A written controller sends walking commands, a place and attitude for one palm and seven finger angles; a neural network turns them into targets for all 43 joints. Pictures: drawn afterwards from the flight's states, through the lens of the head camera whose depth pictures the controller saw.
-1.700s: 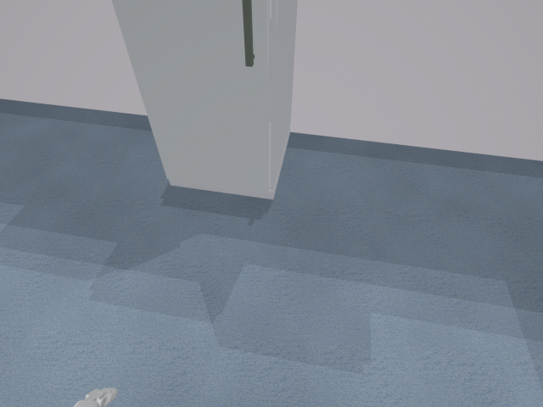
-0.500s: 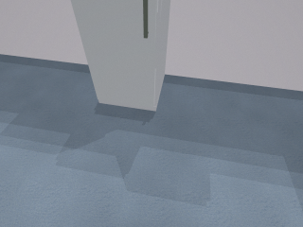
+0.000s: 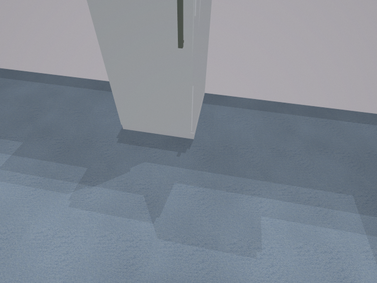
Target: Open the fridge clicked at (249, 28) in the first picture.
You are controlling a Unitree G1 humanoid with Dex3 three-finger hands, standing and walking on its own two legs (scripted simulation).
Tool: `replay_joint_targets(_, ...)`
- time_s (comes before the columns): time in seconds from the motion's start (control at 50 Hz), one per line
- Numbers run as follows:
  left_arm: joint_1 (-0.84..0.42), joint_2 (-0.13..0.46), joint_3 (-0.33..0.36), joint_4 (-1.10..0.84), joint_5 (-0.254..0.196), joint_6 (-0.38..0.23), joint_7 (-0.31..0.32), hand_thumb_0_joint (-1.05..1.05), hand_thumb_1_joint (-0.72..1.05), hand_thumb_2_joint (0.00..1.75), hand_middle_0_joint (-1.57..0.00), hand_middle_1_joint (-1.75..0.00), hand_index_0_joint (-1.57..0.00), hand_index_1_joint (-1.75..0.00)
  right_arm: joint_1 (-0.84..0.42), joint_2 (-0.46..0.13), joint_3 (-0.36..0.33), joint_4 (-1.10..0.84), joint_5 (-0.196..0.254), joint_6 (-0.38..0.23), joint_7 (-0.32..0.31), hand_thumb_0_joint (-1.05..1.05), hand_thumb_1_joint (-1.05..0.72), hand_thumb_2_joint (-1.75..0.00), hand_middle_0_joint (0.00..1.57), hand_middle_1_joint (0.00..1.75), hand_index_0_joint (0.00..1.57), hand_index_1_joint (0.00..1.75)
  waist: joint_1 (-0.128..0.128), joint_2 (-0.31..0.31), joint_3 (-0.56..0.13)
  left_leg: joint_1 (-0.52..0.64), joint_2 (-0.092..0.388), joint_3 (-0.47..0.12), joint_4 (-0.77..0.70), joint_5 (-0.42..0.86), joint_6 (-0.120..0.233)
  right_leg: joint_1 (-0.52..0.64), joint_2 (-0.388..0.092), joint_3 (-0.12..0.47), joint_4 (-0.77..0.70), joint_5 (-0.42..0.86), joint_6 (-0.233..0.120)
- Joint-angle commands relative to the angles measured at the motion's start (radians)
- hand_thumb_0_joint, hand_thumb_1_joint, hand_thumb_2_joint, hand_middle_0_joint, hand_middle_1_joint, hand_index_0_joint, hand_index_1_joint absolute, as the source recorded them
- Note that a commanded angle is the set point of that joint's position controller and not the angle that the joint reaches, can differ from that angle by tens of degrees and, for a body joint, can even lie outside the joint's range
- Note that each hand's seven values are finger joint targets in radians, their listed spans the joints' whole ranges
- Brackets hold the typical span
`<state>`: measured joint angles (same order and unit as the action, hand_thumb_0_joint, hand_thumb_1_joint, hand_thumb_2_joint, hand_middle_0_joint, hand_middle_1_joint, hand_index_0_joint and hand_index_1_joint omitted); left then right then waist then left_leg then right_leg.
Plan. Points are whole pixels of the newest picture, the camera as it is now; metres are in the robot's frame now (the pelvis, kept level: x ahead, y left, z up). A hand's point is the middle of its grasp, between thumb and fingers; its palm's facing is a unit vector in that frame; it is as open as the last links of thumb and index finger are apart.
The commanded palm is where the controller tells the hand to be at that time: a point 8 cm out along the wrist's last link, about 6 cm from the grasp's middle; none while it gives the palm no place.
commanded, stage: walk to a spot facing it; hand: right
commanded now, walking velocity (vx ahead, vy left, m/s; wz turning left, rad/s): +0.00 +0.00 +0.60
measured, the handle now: out of the picture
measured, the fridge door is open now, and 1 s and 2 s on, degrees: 0 0 0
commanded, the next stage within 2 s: none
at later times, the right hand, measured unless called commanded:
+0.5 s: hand out of the picture +0.03 -0.15 -0.17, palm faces -0.15 +0.96 -0.24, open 7.3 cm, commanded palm none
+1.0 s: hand (266, 264) +0.23 -0.20 -0.20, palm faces -0.40 +0.90 -0.16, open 7.4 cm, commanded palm none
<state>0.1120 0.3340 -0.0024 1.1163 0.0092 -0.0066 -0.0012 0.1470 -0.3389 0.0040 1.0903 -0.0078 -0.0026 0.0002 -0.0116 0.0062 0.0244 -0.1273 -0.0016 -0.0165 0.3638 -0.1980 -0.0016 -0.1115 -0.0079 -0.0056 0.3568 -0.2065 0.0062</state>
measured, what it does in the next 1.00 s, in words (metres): walks ahead, turning left: right foot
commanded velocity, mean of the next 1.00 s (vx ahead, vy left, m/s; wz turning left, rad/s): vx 0.23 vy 0.00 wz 0.59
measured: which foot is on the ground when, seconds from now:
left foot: down 0.00-0.88, up 0.90-1.00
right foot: down 0.00-0.34, up 0.36-0.86, down 0.88-1.00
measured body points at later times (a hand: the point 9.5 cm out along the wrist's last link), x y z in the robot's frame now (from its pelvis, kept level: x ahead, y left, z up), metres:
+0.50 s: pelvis -0.02 +0.04 -0.01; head +0.00 +0.06 +0.44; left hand +0.00 +0.30 -0.17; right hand +0.03 -0.20 -0.15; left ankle -0.03 +0.11 -0.75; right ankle +0.00 -0.11 -0.67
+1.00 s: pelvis +0.14 -0.01 -0.01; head +0.15 -0.06 +0.44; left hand +0.12 +0.24 -0.12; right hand +0.25 -0.24 -0.18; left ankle +0.02 +0.09 -0.67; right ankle +0.18 -0.08 -0.75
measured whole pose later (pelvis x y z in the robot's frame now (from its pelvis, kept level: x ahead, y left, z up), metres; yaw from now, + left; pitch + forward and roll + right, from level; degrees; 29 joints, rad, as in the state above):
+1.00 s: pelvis +0.14 -0.01 -0.01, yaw +31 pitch -1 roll +3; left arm 0.20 0.15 0.02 0.90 0.02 -0.06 0.01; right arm 0.37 -0.24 -0.10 1.02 -0.03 0.02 0.02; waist -0.04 0.05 -0.02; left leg -0.39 -0.04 -0.05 1.08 -0.40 0.01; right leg -0.23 -0.05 -0.14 0.55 -0.31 -0.05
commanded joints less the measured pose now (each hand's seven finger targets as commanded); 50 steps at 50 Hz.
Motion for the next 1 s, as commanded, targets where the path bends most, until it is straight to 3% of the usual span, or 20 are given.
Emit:
replay_joint_targets(0.0, 0.008, 0.119, 0.031, -0.065, 0.002, -0.015, 0.022, 0.0, 0.9, 0.9, -0.2, -0.3, -0.2, -0.3, 0.0, -0.126, -0.033, -0.075, -0.004, -0.001, -0.016, 0.0, -0.9, -0.9, 0.2, 0.3, 0.2, 0.3, 0.015, 0.001, -0.041, -0.057, 0.115, -0.113, 0.004, 0.257, 0.027, 0.017, -0.122, 0.041, 0.01, 0.184, -0.014)
replay_joint_targets(0.14, 0.04, 0.126, 0.066, -0.143, 0.005, 0.016, 0.034, 0.0, 0.9, 0.9, -0.2, -0.3, -0.2, -0.3, 0.04, -0.089, -0.052, -0.153, -0.011, 0.042, -0.003, 0.0, -0.9, -0.9, 0.2, 0.3, 0.2, 0.3, 0.017, -0.073, -0.009, -0.223, 0.035, -0.104, 0.202, 0.157, 0.012, -0.025, -0.205, 0.052, 0.026, 0.059, -0.048)
replay_joint_targets(0.18, 0.032, 0.14, 0.079, -0.166, 0.005, 0.013, 0.033, 0.0, 0.9, 0.9, -0.2, -0.3, -0.2, -0.3, 0.058, -0.06, -0.058, -0.173, -0.011, 0.051, 0.003, 0.0, -0.9, -0.9, 0.2, 0.3, 0.2, 0.3, 0.01, -0.177, 0.001, -0.265, -0.005, -0.031, 0.412, -0.114, -0.007, -0.059, -0.312, 0.105, -0.031, 0.108, -0.119)
replay_joint_targets(0.22, 0.008, 0.127, 0.085, -0.19, 0.007, 0.007, 0.033, 0.0, 0.9, 0.9, -0.2, -0.3, -0.2, -0.3, 0.071, -0.04, -0.071, -0.195, -0.011, 0.058, 0.004, 0.0, -0.9, -0.9, 0.2, 0.3, 0.2, 0.3, -0.001, -0.201, -0.005, -0.274, 0.023, -0.021, 0.576, -0.309, -0.017, -0.086, -0.383, 0.109, -0.037, 0.229, -0.185)
replay_joint_targets(0.26, -0.035, 0.119, 0.09, -0.214, 0.014, 0.007, 0.033, 0.0, 0.9, 0.9, -0.2, -0.3, -0.2, -0.3, 0.125, -0.021, -0.078, -0.199, -0.011, 0.055, 0.01, 0.0, -0.9, -0.9, 0.2, 0.3, 0.2, 0.3, -0.036, -0.169, -0.009, -0.193, 0.056, -0.011, 0.486, -0.285, -0.007, -0.136, -0.367, 0.033, 0.044, 0.254, -0.154)
replay_joint_targets(0.3, -0.057, 0.11, 0.092, -0.221, 0.013, 0.017, 0.025, 0.0, 0.9, 0.9, -0.2, -0.3, -0.2, -0.3, 0.263, -0.016, -0.086, -0.163, -0.017, 0.041, 0.019, 0.0, -0.9, -0.9, 0.2, 0.3, 0.2, 0.3, -0.098, -0.069, -0.063, -0.005, 0.034, 0.031, 0.231, -0.107, -0.009, -0.228, -0.282, -0.063, 0.245, -0.061, -0.065)
replay_joint_targets(0.32, -0.027, 0.038, 0.08, -0.236, 0.005, 0.029, 0.017, 0.0, 0.9, 0.9, -0.2, -0.3, -0.2, -0.3, 0.305, -0.097, -0.099, -0.155, -0.031, 0.023, 0.012, 0.0, -0.9, -0.9, 0.2, 0.3, 0.2, 0.3, -0.108, 0.247, -0.041, 0.039, 0.171, -0.242, -0.029, -0.179, 0.033, -0.384, -0.126, -0.163, 0.542, -0.331, 0.018)
replay_joint_targets(0.34, -0.042, -0.01, 0.066, -0.281, 0.012, 0.026, 0.012, 0.0, 0.9, 0.9, -0.2, -0.3, -0.2, -0.3, 0.305, -0.173, -0.105, -0.172, -0.024, 0.013, -0.002, 0.0, -0.9, -0.9, 0.2, 0.3, 0.2, 0.3, -0.095, 0.425, 0.023, -0.004, 0.349, -0.651, -0.183, -0.124, 0.116, -0.593, -0.011, -0.089, 0.78, -0.442, 0.053)
replay_joint_targets(0.36, -0.052, 0.033, 0.075, -0.286, 0.012, 0.024, 0.009, 0.0, 0.9, 0.9, -0.2, -0.3, -0.2, -0.3, 0.286, -0.153, -0.11, -0.187, -0.014, 0.013, -0.015, 0.0, -0.9, -0.9, 0.2, 0.3, 0.2, 0.3, -0.082, 0.281, 0.029, -0.037, 0.348, -0.604, -0.218, -0.274, 0.157, -0.571, -0.06, 0.029, 0.81, -0.342, 0.034)
replay_joint_targets(0.38, -0.061, 0.032, 0.081, -0.282, 0.011, 0.021, 0.001, 0.0, 0.9, 0.9, -0.2, -0.3, -0.2, -0.3, 0.239, -0.125, -0.112, -0.203, -0.016, 0.007, -0.016, 0.0, -0.9, -0.9, 0.2, 0.3, 0.2, 0.3, -0.058, 0.22, 0.054, -0.051, 0.309, -0.577, -0.232, -0.391, 0.161, -0.586, -0.086, 0.021, 0.811, -0.267, 0.029)
replay_joint_targets(0.48, 0.013, 0.002, 0.086, -0.23, 0.019, 0.0, -0.012, 0.0, 0.9, 0.9, -0.2, -0.3, -0.2, -0.3, 0.219, -0.049, -0.096, -0.192, -0.011, -0.037, -0.005, 0.0, -0.9, -0.9, 0.2, 0.3, 0.2, 0.3, -0.009, 0.051, 0.003, -0.043, 0.195, -0.387, -0.168, -0.214, 0.164, -0.513, -0.095, 0.006, 0.759, -0.049, 0.053)
replay_joint_targets(0.72, -0.099, -0.042, 0.077, -0.308, 0.011, -0.033, -0.009, 0.0, 0.9, 0.9, -0.2, -0.3, -0.2, -0.3, 0.335, -0.023, -0.1, -0.147, -0.024, -0.049, -0.01, 0.0, -0.9, -0.9, 0.2, 0.3, 0.2, 0.3, -0.064, 0.136, 0.018, 0.059, 0.192, -0.443, -0.128, -0.048, 0.206, -0.521, -0.069, -0.003, 0.457, -0.097, 0.063)
replay_joint_targets(0.78, -0.069, -0.048, 0.076, -0.31, 0.001, -0.046, -0.008, 0.0, 0.9, 0.9, -0.2, -0.3, -0.2, -0.3, 0.289, -0.044, -0.106, -0.16, -0.026, -0.043, -0.011, 0.0, -0.9, -0.9, 0.2, 0.3, 0.2, 0.3, -0.045, 0.151, 0.01, -0.01, 0.18, -0.44, -0.072, 0.022, 0.192, -0.359, -0.036, -0.017, 0.306, -0.136, 0.047)
replay_joint_targets(0.82, 0.059, -0.034, 0.08, -0.274, -0.002, -0.056, 0.002, 0.0, 0.9, 0.9, -0.2, -0.3, -0.2, -0.3, 0.217, -0.05, -0.112, -0.179, -0.02, -0.038, -0.01, 0.0, -0.9, -0.9, 0.2, 0.3, 0.2, 0.3, 0.022, 0.131, -0.003, -0.177, 0.122, -0.388, 0.019, 0.004, 0.149, -0.089, -0.017, -0.027, 0.141, -0.044, 0.041)
replay_joint_targets(0.84, 0.184, 0.011, 0.089, -0.231, -0.003, -0.064, 0.018, 0.0, 0.9, 0.9, -0.2, -0.3, -0.2, -0.3, 0.195, -0.019, -0.111, -0.189, -0.015, -0.037, -0.006, 0.0, -0.9, -0.9, 0.2, 0.3, 0.2, 0.3, 0.073, 0.026, -0.052, -0.296, 0.046, -0.323, 0.157, 0.001, 0.113, 0.138, -0.052, -0.003, 0.057, -0.037, 0.028)
replay_joint_targets(0.86, 0.32, 0.12, 0.114, -0.194, 0.01, -0.069, 0.027, 0.0, 0.9, 0.9, -0.2, -0.3, -0.2, -0.3, 0.208, 0.037, -0.104, -0.203, -0.002, -0.034, 0.007, 0.0, -0.9, -0.9, 0.2, 0.3, 0.2, 0.3, 0.121, -0.241, -0.138, -0.481, -0.078, -0.185, 0.442, -0.2, 0.061, 0.341, -0.303, 0.28, -0.031, -0.232, -0.022)
replay_joint_targets(0.88, 0.375, 0.171, 0.119, -0.194, 0.009, -0.06, 0.025, 0.0, 0.9, 0.9, -0.2, -0.3, -0.2, -0.3, 0.217, 0.06, -0.097, -0.218, -0.006, -0.04, 0.012, 0.0, -0.9, -0.9, 0.2, 0.3, 0.2, 0.3, 0.112, -0.353, -0.132, -0.597, -0.081, -0.058, 0.677, -0.381, 0.016, 0.314, -0.496, 0.512, -0.136, -0.363, -0.091)
replay_joint_targets(0.9, 0.302, 0.132, 0.108, -0.216, 0.014, -0.05, 0.023, 0.0, 0.9, 0.9, -0.2, -0.3, -0.2, -0.3, 0.175, 0.031, -0.108, -0.219, -0.017, -0.034, 0.012, 0.0, -0.9, -0.9, 0.2, 0.3, 0.2, 0.3, 0.094, -0.237, -0.027, -0.587, -0.016, -0.071, 0.782, -0.346, 0.015, 0.127, -0.513, 0.532, -0.2, -0.481, -0.118)
replay_joint_targets(0.94, 0.19, 0.007, 0.073, -0.23, 0.012, -0.061, 0.026, 0.0, 0.9, 0.9, -0.2, -0.3, -0.2, -0.3, 0.155, 0.028, -0.12, -0.189, -0.03, -0.017, 0.03, 0.0, -0.9, -0.9, 0.2, 0.3, 0.2, 0.3, 0.028, -0.147, 0.116, -0.553, 0.047, -0.047, 0.864, -0.165, 0.008, -0.084, -0.391, 0.332, -0.233, -0.4, -0.043)
replay_joint_targets(0.98, 0.173, -0.039, 0.059, -0.215, 0.007, -0.079, 0.03, 0.0, 0.9, 0.9, -0.2, -0.3, -0.2, -0.3, 0.193, 0.067, -0.113, -0.168, -0.032, -0.002, 0.044, 0.0, -0.9, -0.9, 0.2, 0.3, 0.2, 0.3, -0.015, -0.126, 0.116, -0.518, 0.061, -0.024, 0.874, -0.046, -0.004, -0.097, -0.311, 0.123, -0.202, -0.15, 0.027)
